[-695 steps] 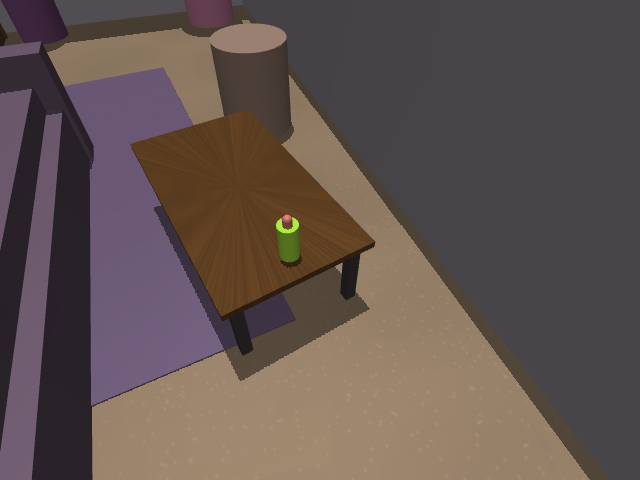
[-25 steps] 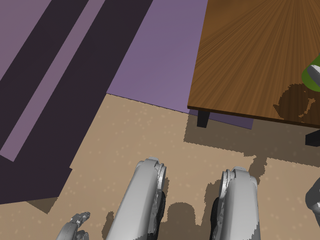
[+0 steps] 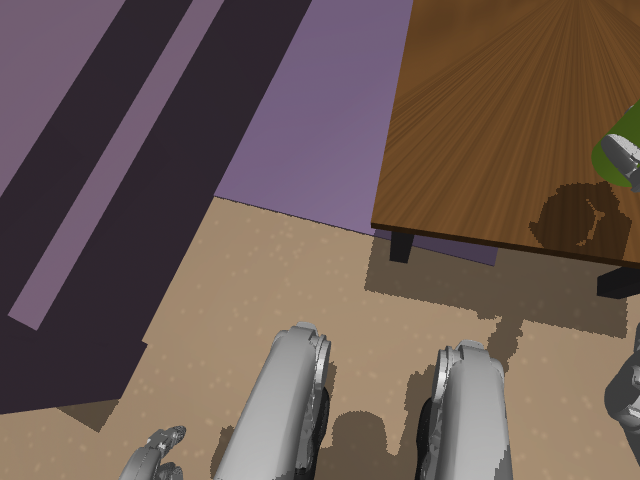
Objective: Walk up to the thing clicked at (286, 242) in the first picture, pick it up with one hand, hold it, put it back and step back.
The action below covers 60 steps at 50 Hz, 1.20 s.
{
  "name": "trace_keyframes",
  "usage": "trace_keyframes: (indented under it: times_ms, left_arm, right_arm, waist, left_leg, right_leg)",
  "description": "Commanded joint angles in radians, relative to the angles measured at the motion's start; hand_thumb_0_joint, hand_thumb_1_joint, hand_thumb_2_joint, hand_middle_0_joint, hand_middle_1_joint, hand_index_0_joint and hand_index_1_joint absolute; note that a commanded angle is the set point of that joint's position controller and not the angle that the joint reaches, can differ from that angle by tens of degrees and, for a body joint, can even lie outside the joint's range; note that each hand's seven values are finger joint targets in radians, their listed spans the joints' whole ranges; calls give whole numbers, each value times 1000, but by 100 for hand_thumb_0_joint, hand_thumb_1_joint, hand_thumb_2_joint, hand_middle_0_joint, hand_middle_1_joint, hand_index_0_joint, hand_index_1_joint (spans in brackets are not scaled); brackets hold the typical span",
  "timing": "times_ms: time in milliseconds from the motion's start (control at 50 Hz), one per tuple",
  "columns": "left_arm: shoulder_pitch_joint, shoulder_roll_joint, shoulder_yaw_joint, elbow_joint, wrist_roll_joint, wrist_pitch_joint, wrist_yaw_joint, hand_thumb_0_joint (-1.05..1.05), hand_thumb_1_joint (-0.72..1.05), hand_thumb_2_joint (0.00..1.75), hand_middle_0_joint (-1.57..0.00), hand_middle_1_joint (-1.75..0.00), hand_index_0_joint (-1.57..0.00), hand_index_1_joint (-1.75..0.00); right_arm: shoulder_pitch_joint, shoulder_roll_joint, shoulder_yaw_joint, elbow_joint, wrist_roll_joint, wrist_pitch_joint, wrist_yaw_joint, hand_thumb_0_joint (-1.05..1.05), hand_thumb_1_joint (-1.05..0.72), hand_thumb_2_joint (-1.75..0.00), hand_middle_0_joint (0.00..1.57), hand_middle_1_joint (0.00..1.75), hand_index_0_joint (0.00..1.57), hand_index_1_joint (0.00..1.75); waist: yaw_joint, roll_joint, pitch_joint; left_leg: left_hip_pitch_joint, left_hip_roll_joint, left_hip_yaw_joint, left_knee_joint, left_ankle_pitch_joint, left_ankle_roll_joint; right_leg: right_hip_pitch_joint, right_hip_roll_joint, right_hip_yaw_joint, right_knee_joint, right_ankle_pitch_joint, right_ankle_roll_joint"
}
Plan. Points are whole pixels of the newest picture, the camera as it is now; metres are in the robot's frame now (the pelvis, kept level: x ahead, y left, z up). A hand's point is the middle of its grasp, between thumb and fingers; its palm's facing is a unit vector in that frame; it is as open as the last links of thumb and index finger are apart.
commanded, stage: settle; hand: right
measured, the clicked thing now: out of the picture +0.52 -0.28 +0.04
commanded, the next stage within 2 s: lift in 0.14 s
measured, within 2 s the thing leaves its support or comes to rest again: neither
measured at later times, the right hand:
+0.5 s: hand out of the picture +0.51 -0.27 +0.04, palm faces +0.29 +0.96 -0.03, open 9.8 cm
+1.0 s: hand out of the picture +0.45 -0.25 +0.15, palm faces +0.31 +0.95 -0.02, open 9.8 cm
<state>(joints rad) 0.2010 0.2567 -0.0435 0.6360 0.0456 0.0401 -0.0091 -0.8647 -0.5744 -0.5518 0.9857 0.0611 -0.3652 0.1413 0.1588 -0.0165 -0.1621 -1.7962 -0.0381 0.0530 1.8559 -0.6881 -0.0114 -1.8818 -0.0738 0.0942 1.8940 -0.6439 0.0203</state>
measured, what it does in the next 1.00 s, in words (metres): rises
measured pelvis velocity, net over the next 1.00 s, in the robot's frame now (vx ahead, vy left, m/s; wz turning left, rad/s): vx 0.03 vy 0.00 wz -0.05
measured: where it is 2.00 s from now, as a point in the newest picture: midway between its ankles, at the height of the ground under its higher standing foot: (366, 461)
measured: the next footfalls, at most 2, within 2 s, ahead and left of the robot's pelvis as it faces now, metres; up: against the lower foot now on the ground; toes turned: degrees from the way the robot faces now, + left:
none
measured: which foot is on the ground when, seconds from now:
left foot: down 0.00-1.00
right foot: down 0.00-1.00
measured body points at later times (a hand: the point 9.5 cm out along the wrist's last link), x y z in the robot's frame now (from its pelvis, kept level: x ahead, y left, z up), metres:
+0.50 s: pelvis +0.00 +0.00 +0.02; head +0.20 -0.05 +0.43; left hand +0.09 +0.26 -0.09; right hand +0.49 -0.32 +0.04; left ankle +0.07 +0.12 -0.46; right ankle +0.07 -0.13 -0.46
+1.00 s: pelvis +0.03 +0.00 +0.13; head +0.16 -0.04 +0.56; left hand +0.16 +0.25 +0.02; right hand +0.42 -0.30 +0.16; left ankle +0.07 +0.12 -0.46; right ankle +0.07 -0.13 -0.46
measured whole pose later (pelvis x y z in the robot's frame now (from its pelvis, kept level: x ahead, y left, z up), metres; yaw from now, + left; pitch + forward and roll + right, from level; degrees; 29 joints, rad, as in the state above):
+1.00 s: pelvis +0.03 +0.00 +0.13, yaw -3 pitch +26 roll +4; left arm 0.21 0.24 0.00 0.64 0.01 0.00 0.02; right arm -0.47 -0.30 -0.36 0.64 0.11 -0.33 0.00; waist 0.09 -0.02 -0.17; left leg -1.25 -0.03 0.05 1.40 -0.60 -0.01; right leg -1.34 -0.07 0.07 1.45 -0.57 0.02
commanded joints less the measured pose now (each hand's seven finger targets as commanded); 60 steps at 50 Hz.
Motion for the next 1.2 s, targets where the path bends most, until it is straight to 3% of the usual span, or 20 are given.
trace_keyframes:
  times_ms: [0, 140, 220, 340, 480, 560, 640, 660, 720, 760, 820, 860, 880, 900, 920, 940, 1020, 1040, 1060, 1180]
  left_arm:
    - [166, 217, 87, -44, 1, -14, 15, 0, 91, 89, -19, -30, -20, -30]
    - [162, 205, 80, -44, 4, -12, 12, 0, 90, 89, -19, -30, -19, -30]
    - [169, 209, 91, -43, 6, -14, 14, 0, 91, 89, -19, -30, -19, -30]
    - [169, 196, 86, -40, 5, -10, 11, 0, 92, 88, -21, -32, -22, -30]
    - [154, 198, 95, -57, -9, -15, 14, 0, 92, 88, -20, -31, -22, -30]
    - [155, 192, 100, -56, -19, -21, 22, 0, 92, 89, -20, -31, -22, -30]
    - [138, 192, 109, -67, -21, -30, 25, 0, 92, 88, -20, -31, -22, -30]
    - [151, 190, 109, -54, -24, -32, 26, 0, 92, 88, -20, -31, -21, -30]
    - [146, 169, 107, -56, -23, -37, 29, 0, 91, 89, -20, -31, -21, -30]
    - [134, 168, 110, -68, -26, -43, 32, 0, 91, 89, -20, -31, -21, -30]
    - [122, 165, 114, -68, -32, -52, 36, 0, 90, 90, -20, -31, -21, -30]
    - [112, 162, 113, -76, -37, -56, 38, 0, 91, 90, -20, -31, -20, -30]
    - [116, 158, 115, -74, -35, -60, 38, 0, 90, 90, -20, -30, -20, -30]
    - [107, 154, 113, -74, -36, -60, 40, 0, 89, 90, -20, -30, -20, -30]
    - [106, 152, 113, -74, -38, -63, 41, 0, 89, 90, -20, -30, -20, -30]
    - [109, 146, 112, -68, -38, -66, 43, 0, 89, 91, -20, -30, -20, -30]
    - [103, 132, 110, -53, -36, -80, 47, 0, 87, 91, -20, -30, -19, -30]
    - [101, 129, 111, -52, -35, -84, 48, 0, 87, 91, -20, -30, -19, -30]
    - [111, 131, 117, -44, -34, -89, 49, 0, 87, 91, -20, -30, -19, -30]
    - [98, 136, 123, -56, -30, -98, 40, 0, 88, 91, -19, -30, -19, -30]
  right_arm:
    - [-463, -307, -20, -287, 35, -99, 0, 0, -32, -141, 132, 151, 136, 151]
    - [-454, -314, -23, -312, 29, -112, -26, 0, -32, -141, 131, 151, 136, 151]
    - [-423, -290, -26, -282, 30, -112, -29, 0, -32, -141, 131, 151, 136, 151]
    - [-412, -281, -14, -326, 24, -118, -24, 0, -24, -131, 131, 143, 134, 143]
    - [-360, -241, -1, -406, 46, -103, -34, 0, -24, -130, 130, 143, 133, 143]
    - [-306, -203, 11, -473, 66, -91, -46, 0, -22, -132, 131, 144, 135, 144]
    - [-313, -158, 54, -561, 69, -94, -60, 0, -21, -132, 132, 145, 135, 145]
    - [-235, -121, 55, -461, 66, -82, -67, 0, -22, -131, 132, 144, 135, 144]
    - [-197, -109, 62, -522, 70, -87, -82, 0, -19, -130, 132, 144, 135, 144]
    - [-163, -62, 105, -561, 74, -83, -86, 0, -21, -131, 132, 144, 135, 144]
    - [-52, -10, 122, -546, 80, -71, -100, 0, -19, -130, 132, 144, 135, 144]
    - [-67, -56, 94, -632, 82, -77, -122, 0, -17, -130, 130, 144, 134, 144]
    - [-3, 34, 158, -597, 80, -69, -122, 0, -17, -130, 130, 143, 134, 143]
    - [-28, -29, 112, -691, 86, -76, -138, 0, -17, -130, 130, 144, 134, 144]
    - [-5, 20, 153, -663, 84, -70, -142, 0, -16, -130, 131, 144, 135, 144]
    - [-16, 4, 134, -702, 90, -76, -153, 0, -14, -129, 129, 142, 132, 142]
    - [39, 68, 179, -682, 85, -78, -168, 0, -13, -129, 128, 143, 132, 143]
    - [40, 121, 232, -662, 80, -79, -164, 0, -11, -129, 128, 142, 132, 142]
    - [70, 135, 232, -632, 79, -78, -162, 0, -11, -129, 127, 142, 131, 142]
    - [158, 151, 247, -672, 78, -93, -157, 0, -12, -132, 131, 146, 135, 146]
  waist:
    - [-3, -240, -721]
    - [-24, -270, -712]
    - [-7, -218, -717]
    - [-21, -252, -721]
    - [-36, -246, -751]
    - [-48, -234, -749]
    - [-46, -247, -740]
    - [-37, -197, -679]
    - [-52, -164, -670]
    - [-51, -169, -658]
    - [-64, -143, -593]
    - [-83, -153, -603]
    - [-70, -133, -588]
    - [-98, -175, -579]
    - [-79, -161, -559]
    - [-84, -155, -551]
    - [-72, -135, -462]
    - [-50, -116, -430]
    - [-46, -90, -417]
    - [-85, -107, -404]
  left_leg:
    - [301, -10, 8, -240, 279, 43]
    - [293, -10, 13, -240, 272, 50]
    - [337, -11, 15, -252, 311, 43]
    - [344, -11, 12, -273, 320, 46]
    - [408, -9, 15, -329, 287, 48]
    - [462, -9, 11, -374, 331, 45]
    - [507, -8, 4, -420, 339, 46]
    - [497, -8, 14, -427, 339, 44]
    - [596, -8, -1, -482, 369, 40]
    - [643, -8, -6, -528, 367, 40]
    - [682, -8, -4, -573, 364, 40]
    - [735, -6, -10, -606, 367, 40]
    - [754, -8, -4, -621, 393, 39]
    - [760, -6, -10, -634, 389, 42]
    - [780, -6, -8, -653, 391, 42]
    - [805, -5, -11, -667, 416, 39]
    - [863, -2, -15, -733, 421, 38]
    - [876, -1, -15, -750, 416, 36]
    - [886, 0, -16, -764, 440, 32]
    - [970, 1, -12, -827, 457, 35]
  right_leg:
    - [592, 17, -26, -205, 253, -47]
    - [622, 16, -20, -236, 265, -41]
    - [612, 16, -19, -234, 288, -45]
    - [663, 17, -21, -260, 314, -43]
    - [735, 19, -14, -330, 271, -39]
    - [792, 20, -19, -362, 321, -41]
    - [844, 22, -22, -407, 328, -39]
    - [847, 19, -11, -426, 332, -38]
    - [830, 24, -34, -454, 327, -46]
    - [866, 29, -41, -494, 314, -45]
    - [893, 32, -43, -545, 313, -43]
    - [934, 31, -45, -582, 316, -41]
    - [964, 31, -43, -601, 347, -40]
    - [990, 31, -47, -622, 347, -36]
    - [1012, 31, -43, -644, 349, -37]
    - [1028, 29, -45, -653, 369, -37]
    - [1062, 31, -52, -722, 361, -36]
    - [1063, 33, -50, -739, 347, -37]
    - [1069, 32, -50, -739, 366, -40]
    - [1178, 35, -52, -828, 414, -29]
